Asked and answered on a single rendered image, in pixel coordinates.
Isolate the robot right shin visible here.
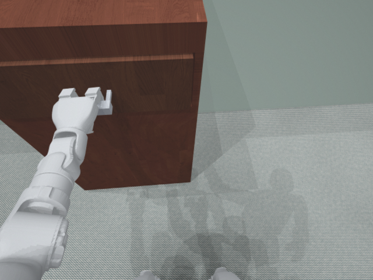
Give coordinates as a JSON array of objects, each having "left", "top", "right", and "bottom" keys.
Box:
[{"left": 214, "top": 267, "right": 227, "bottom": 274}]

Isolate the robot left shin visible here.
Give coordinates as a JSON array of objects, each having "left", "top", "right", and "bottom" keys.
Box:
[{"left": 140, "top": 270, "right": 153, "bottom": 276}]

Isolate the left robot forearm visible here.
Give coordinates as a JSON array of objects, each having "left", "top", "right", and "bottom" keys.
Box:
[{"left": 0, "top": 127, "right": 88, "bottom": 242}]

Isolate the handle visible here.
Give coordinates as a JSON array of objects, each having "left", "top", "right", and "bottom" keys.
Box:
[{"left": 97, "top": 90, "right": 112, "bottom": 116}]

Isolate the drawer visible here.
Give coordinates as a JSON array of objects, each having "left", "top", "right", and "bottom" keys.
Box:
[{"left": 0, "top": 52, "right": 193, "bottom": 120}]

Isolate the cabinet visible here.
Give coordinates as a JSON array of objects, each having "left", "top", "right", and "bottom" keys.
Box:
[{"left": 0, "top": 0, "right": 207, "bottom": 190}]

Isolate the robot shin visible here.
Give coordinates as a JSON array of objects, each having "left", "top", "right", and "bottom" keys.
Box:
[
  {"left": 140, "top": 270, "right": 153, "bottom": 276},
  {"left": 214, "top": 267, "right": 227, "bottom": 274}
]

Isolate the robot left upper arm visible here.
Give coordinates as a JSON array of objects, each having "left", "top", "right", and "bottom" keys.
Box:
[{"left": 0, "top": 211, "right": 69, "bottom": 280}]

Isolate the left robot hand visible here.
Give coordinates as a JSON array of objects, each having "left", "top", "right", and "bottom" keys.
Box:
[{"left": 52, "top": 87, "right": 104, "bottom": 134}]

